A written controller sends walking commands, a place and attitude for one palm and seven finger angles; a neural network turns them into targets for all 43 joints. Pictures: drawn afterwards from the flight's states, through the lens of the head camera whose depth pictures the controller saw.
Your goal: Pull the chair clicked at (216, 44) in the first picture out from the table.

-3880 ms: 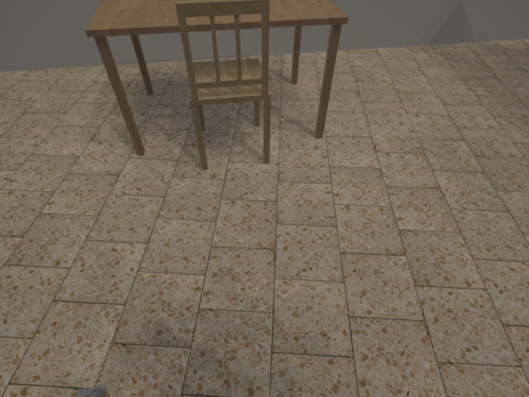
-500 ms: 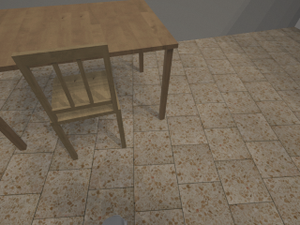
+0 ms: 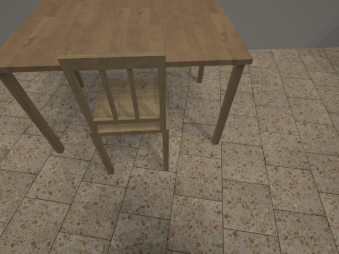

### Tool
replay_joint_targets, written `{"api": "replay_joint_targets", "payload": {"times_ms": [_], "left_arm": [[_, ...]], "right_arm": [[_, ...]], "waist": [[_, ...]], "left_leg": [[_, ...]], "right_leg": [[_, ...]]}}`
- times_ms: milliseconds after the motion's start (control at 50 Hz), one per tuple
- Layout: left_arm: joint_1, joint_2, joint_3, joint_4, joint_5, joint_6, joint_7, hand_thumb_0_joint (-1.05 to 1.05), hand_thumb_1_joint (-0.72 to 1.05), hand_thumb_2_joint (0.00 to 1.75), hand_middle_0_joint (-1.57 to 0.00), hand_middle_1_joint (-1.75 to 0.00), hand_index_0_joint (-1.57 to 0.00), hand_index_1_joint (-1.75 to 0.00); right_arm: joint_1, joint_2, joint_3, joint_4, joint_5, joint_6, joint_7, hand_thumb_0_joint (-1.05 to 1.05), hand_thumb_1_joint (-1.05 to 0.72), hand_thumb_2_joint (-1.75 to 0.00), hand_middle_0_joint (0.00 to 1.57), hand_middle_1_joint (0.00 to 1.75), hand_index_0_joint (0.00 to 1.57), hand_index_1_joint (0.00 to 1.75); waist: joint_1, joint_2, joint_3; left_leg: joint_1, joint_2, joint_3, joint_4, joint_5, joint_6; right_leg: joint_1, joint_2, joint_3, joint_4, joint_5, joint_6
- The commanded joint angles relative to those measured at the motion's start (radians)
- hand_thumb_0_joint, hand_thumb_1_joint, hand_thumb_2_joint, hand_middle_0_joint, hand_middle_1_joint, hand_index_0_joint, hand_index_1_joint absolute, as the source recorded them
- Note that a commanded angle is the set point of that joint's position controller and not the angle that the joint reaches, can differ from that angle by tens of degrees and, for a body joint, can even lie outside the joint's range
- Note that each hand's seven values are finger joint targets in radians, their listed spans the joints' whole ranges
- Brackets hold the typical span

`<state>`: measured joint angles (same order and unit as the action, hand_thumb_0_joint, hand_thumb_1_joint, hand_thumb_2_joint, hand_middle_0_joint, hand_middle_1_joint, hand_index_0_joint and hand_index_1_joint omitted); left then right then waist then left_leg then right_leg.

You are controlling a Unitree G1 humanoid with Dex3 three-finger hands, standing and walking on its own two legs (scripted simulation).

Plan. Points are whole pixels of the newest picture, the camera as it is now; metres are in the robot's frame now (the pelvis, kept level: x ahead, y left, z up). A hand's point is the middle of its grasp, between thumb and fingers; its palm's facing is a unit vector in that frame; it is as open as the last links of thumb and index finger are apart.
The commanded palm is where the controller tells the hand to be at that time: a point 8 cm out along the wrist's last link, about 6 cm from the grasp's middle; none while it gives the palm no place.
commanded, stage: turn to face it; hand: left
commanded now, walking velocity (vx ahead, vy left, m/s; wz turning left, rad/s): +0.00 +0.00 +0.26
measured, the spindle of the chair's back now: (109, 96) +0.70 +0.29 -0.10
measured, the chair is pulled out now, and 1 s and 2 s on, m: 0.00 0.00 0.00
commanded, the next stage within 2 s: take the last steps up to it in 0.06 s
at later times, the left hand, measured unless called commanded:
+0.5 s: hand out of the picture -0.05 +0.18 -0.18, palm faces +0.26 -0.94 -0.21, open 7.4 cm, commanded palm none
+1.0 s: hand (106, 232) +0.20 +0.19 -0.16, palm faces +0.22 -0.95 -0.22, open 7.2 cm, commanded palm none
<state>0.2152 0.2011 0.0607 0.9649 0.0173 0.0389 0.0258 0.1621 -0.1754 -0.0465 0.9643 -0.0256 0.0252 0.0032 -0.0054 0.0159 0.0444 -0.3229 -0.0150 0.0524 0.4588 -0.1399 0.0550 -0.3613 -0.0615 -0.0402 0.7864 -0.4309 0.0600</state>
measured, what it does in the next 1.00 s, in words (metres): walks ahead: right foot, then left foot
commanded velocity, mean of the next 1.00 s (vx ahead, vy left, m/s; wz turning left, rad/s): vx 0.23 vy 0.02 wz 0.06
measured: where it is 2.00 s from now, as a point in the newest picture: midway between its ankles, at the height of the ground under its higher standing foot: outside the picture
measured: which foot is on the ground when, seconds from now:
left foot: down 0.00-0.08, up 0.10-0.48, down 0.50-0.86, up 0.88-1.00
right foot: up 0.00-0.06, down 0.08-0.50, up 0.52-0.84, down 0.86-1.00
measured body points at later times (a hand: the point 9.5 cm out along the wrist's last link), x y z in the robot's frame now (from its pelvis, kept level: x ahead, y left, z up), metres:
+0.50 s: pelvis +0.02 +0.00 +0.00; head +0.03 +0.01 +0.45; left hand -0.06 +0.23 -0.16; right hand +0.13 -0.23 -0.15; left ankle -0.01 +0.12 -0.74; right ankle +0.01 -0.13 -0.74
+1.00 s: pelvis +0.17 +0.01 -0.01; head +0.19 -0.01 +0.44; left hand +0.19 +0.24 -0.15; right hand +0.17 -0.22 -0.17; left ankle +0.07 +0.12 -0.66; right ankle +0.21 -0.07 -0.74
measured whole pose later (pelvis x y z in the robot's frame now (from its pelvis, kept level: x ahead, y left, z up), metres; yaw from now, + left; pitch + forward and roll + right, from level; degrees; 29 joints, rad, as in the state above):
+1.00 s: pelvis +0.17 +0.01 -0.01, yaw +9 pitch -1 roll +0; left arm 0.21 0.14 0.05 1.01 0.02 -0.06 0.02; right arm 0.32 -0.17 -0.05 1.13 -0.02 -0.01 0.00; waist 0.00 0.04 0.05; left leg -0.37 0.06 0.03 1.12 -0.39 0.03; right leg -0.28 -0.02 -0.15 0.55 -0.25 -0.06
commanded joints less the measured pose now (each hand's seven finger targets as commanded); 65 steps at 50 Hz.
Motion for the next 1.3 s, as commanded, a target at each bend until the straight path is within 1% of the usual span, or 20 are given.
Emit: {"api": "replay_joint_targets", "payload": {"times_ms": [0, 20, 60, 80, 160, 320, 440, 480, 500, 640, 740, 800, 820, 840, 860, 920, 980, 1180, 1240, 1280], "left_arm": [[0.120, 0.062, 0.005, -0.035, -0.004, -0.030, 0.006, 0.00, 0.90, 0.90, -0.20, -0.30, -0.20, -0.30], [0.135, 0.081, 0.007, -0.033, -0.002, -0.038, 0.010, 0.00, 0.90, 0.90, -0.20, -0.30, -0.20, -0.30], [0.095, 0.213, 0.024, -0.061, 0.012, -0.045, 0.014, 0.00, 0.90, 0.90, -0.20, -0.30, -0.20, -0.30], [0.076, 0.209, 0.026, -0.076, 0.008, -0.046, 0.015, 0.00, 0.90, 0.90, -0.20, -0.30, -0.20, -0.30], [0.014, 0.143, 0.015, -0.079, 0.010, -0.055, 0.014, 0.00, 0.90, 0.90, -0.20, -0.30, -0.20, -0.30], [0.208, 0.167, 0.025, 0.029, 0.018, -0.080, -0.008, 0.00, 0.90, 0.90, -0.20, -0.30, -0.20, -0.30], [0.124, 0.139, 0.017, 0.054, 0.003, -0.066, -0.019, 0.00, 0.90, 0.90, -0.20, -0.30, -0.20, -0.30], [0.079, 0.037, -0.006, 0.008, -0.001, -0.063, -0.033, 0.00, 0.90, 0.90, -0.20, -0.30, -0.20, -0.30], [0.014, 0.057, -0.006, -0.029, 0.012, -0.063, -0.030, 0.00, 0.90, 0.90, -0.20, -0.30, -0.20, -0.30], [0.065, 0.026, -0.009, 0.040, 0.004, -0.062, -0.046, 0.00, 0.90, 0.90, -0.20, -0.30, -0.20, -0.30], [-0.005, 0.014, -0.007, 0.011, 0.003, -0.064, -0.044, 0.00, 0.90, 0.90, -0.20, -0.30, -0.20, -0.30], [0.128, 0.045, 0.010, 0.052, 0.006, -0.074, -0.041, 0.00, 0.90, 0.90, -0.20, -0.30, -0.20, -0.30], [0.242, 0.086, 0.020, 0.085, 0.013, -0.086, -0.035, 0.00, 0.90, 0.90, -0.20, -0.30, -0.20, -0.30], [0.341, 0.175, 0.040, 0.110, 0.017, -0.096, -0.024, 0.00, 0.90, 0.90, -0.20, -0.30, -0.20, -0.30], [0.377, 0.217, 0.041, 0.110, -0.002, -0.095, -0.021, 0.00, 0.90, 0.90, -0.20, -0.30, -0.20, -0.30], [0.147, 0.111, 0.020, 0.052, -0.002, -0.098, -0.006, 0.00, 0.90, 0.90, -0.20, -0.30, -0.20, -0.30], [0.097, 0.056, 0.004, 0.044, 0.006, -0.112, -0.002, 0.00, 0.90, 0.90, -0.20, -0.30, -0.20, -0.30], [0.103, 0.074, -0.003, 0.094, -0.001, -0.087, -0.001, 0.00, 0.90, 0.90, -0.20, -0.30, -0.20, -0.30], [0.157, 0.002, -0.031, 0.112, -0.012, -0.064, 0.014, 0.00, 0.90, 0.90, -0.20, -0.30, -0.20, -0.30], [0.194, 0.009, -0.033, 0.142, -0.015, -0.036, 0.022, 0.00, 0.90, 0.90, -0.20, -0.30, -0.20, -0.30]], "right_arm": [[0.009, -0.173, -0.046, -0.053, 0.008, -0.011, -0.010, 0.00, -0.90, -0.90, 0.20, 0.30, 0.20, 0.30], [0.009, -0.153, -0.042, -0.056, 0.014, -0.011, -0.007, 0.00, -0.90, -0.90, 0.20, 0.30, 0.20, 0.30], [0.000, -0.074, -0.028, -0.088, 0.021, -0.005, 0.004, 0.00, -0.90, -0.90, 0.20, 0.30, 0.20, 0.30], [-0.033, -0.112, -0.038, -0.091, 0.010, 0.014, 0.001, 0.00, -0.90, -0.90, 0.20, 0.30, 0.20, 0.30], [0.048, -0.088, -0.034, -0.031, 0.008, 0.017, 0.005, 0.00, -0.90, -0.90, 0.20, 0.30, 0.20, 0.30], [-0.065, -0.079, -0.018, -0.055, 0.003, -0.016, 0.022, 0.00, -0.90, -0.90, 0.20, 0.30, 0.20, 0.30], [0.141, -0.085, -0.006, 0.028, 0.004, -0.044, 0.009, 0.00, -0.90, -0.90, 0.20, 0.30, 0.20, 0.30], [0.306, -0.237, -0.039, 0.066, -0.009, -0.050, -0.009, 0.00, -0.90, -0.90, 0.20, 0.30, 0.20, 0.30], [0.328, -0.257, -0.043, 0.067, -0.004, -0.045, -0.012, 0.00, -0.90, -0.90, 0.20, 0.30, 0.20, 0.30], [0.181, -0.130, -0.009, 0.070, 0.007, -0.089, -0.029, 0.00, -0.90, -0.90, 0.20, 0.30, 0.20, 0.30], [0.210, -0.134, -0.018, 0.109, 0.001, -0.084, -0.026, 0.00, -0.90, -0.90, 0.20, 0.30, 0.20, 0.30], [0.189, -0.120, -0.016, 0.120, 0.004, -0.079, -0.025, 0.00, -0.90, -0.90, 0.20, 0.30, 0.20, 0.30], [0.190, -0.098, -0.013, 0.118, 0.011, -0.084, -0.022, 0.00, -0.90, -0.90, 0.20, 0.30, 0.20, 0.30], [0.232, -0.039, -0.004, 0.103, 0.019, -0.090, -0.013, 0.00, -0.90, -0.90, 0.20, 0.30, 0.20, 0.30], [0.214, -0.060, -0.004, 0.077, 0.019, -0.084, -0.015, 0.00, -0.90, -0.90, 0.20, 0.30, 0.20, 0.30], [0.128, -0.052, -0.011, 0.077, 0.007, -0.072, -0.007, 0.00, -0.90, -0.90, 0.20, 0.30, 0.20, 0.30], [0.195, -0.008, -0.003, 0.102, 0.001, -0.050, -0.006, 0.00, -0.90, -0.90, 0.20, 0.30, 0.20, 0.30], [0.091, -0.005, 0.018, 0.068, 0.009, -0.064, -0.009, 0.00, -0.90, -0.90, 0.20, 0.30, 0.20, 0.30], [0.157, -0.102, 0.016, 0.102, 0.008, -0.075, -0.026, 0.00, -0.90, -0.90, 0.20, 0.30, 0.20, 0.30], [0.101, -0.129, 0.014, 0.103, 0.016, -0.057, -0.045, 0.00, -0.90, -0.90, 0.20, 0.30, 0.20, 0.30]], "waist": [[0.020, 0.082, -0.098], [0.030, 0.029, -0.096], [0.020, -0.281, -0.032], [0.038, -0.303, -0.014], [-0.011, -0.146, -0.014], [0.086, -0.167, 0.011], [-0.017, -0.102, 0.006], [-0.087, 0.272, 0.006], [-0.096, 0.229, 0.043], [0.008, 0.086, 0.045], [-0.002, 0.095, 0.085], [0.068, 0.015, 0.048], [0.119, -0.086, 0.004], [0.132, -0.312, -0.068], [0.128, -0.297, -0.112], [0.054, -0.088, 0.016], [-0.010, -0.092, -0.003], [0.008, -0.132, -0.008], [0.012, 0.097, -0.069], [0.025, 0.244, -0.075]], "left_leg": [[0.059, 0.213, -0.245, -0.091, 0.084, 0.084], [-0.001, 0.171, -0.217, -0.030, 0.027, 0.042], [-0.149, -0.014, -0.037, 0.254, -0.312, -0.063], [-0.142, 0.007, -0.081, 0.416, -0.379, -0.060], [-0.169, 0.030, -0.063, 0.607, -0.270, -0.078], [-0.194, 0.061, -0.002, 0.339, -0.310, -0.061], [0.269, 0.032, 0.068, -0.054, -0.162, -0.040], [0.416, 0.357, -0.392, -0.257, -0.364, 0.097], [0.348, 0.419, -0.484, -0.312, -0.469, 0.150], [0.257, 0.268, -0.121, -0.271, 0.072, 0.129], [0.206, 0.280, -0.096, -0.228, 0.088, 0.121], [0.088, 0.224, -0.053, -0.057, 0.026, 0.073], [0.010, 0.152, 0.010, 0.141, -0.004, 0.036], [-0.167, 0.028, 0.086, 0.439, -0.254, -0.009], [-0.218, 0.015, 0.019, 0.665, -0.470, -0.010], [-0.260, 0.119, -0.081, 0.774, -0.235, -0.011], [-0.164, 0.128, -0.037, 0.636, -0.180, -0.048], [0.058, 0.069, 0.027, 0.072, -0.033, -0.072], [0.255, 0.253, -0.132, -0.040, 0.563, -0.010], [0.203, 0.331, -0.204, -0.125, 0.634, 0.052]], "right_leg": [[0.140, 0.020, -0.022, -0.269, 0.148, -0.014], [0.220, -0.015, 0.014, -0.404, 0.220, -0.021], [0.171, -0.350, 0.331, -0.560, 0.237, -0.178], [0.074, -0.367, 0.343, -0.580, 0.251, -0.221], [0.160, -0.242, 0.119, -0.490, 0.461, -0.202], [0.320, -0.294, 0.168, -0.567, 0.144, -0.227], [0.030, -0.175, -0.001, -0.437, -0.018, -0.135], [-0.257, -0.002, -0.164, -0.017, -0.100, -0.054], [-0.310, -0.008, -0.085, 0.128, -0.162, -0.066], [-0.200, -0.062, -0.033, 0.133, 0.106, -0.045], [-0.085, -0.031, -0.072, -0.077, 0.137, -0.054], [0.190, 0.018, -0.093, -0.228, 0.235, -0.076], [0.337, -0.038, -0.004, -0.290, 0.214, -0.101], [0.480, -0.271, 0.352, -0.436, 0.204, -0.191], [0.459, -0.384, 0.541, -0.563, 0.167, -0.274], [0.212, -0.308, 0.358, -0.593, 0.111, -0.261], [0.128, -0.237, 0.125, -0.572, 0.428, -0.233], [0.184, -0.151, 0.015, -0.466, 0.568, -0.184], [0.117, -0.030, -0.027, -0.324, 0.235, -0.068], [0.159, 0.004, -0.051, -0.223, -0.007, -0.032]]}}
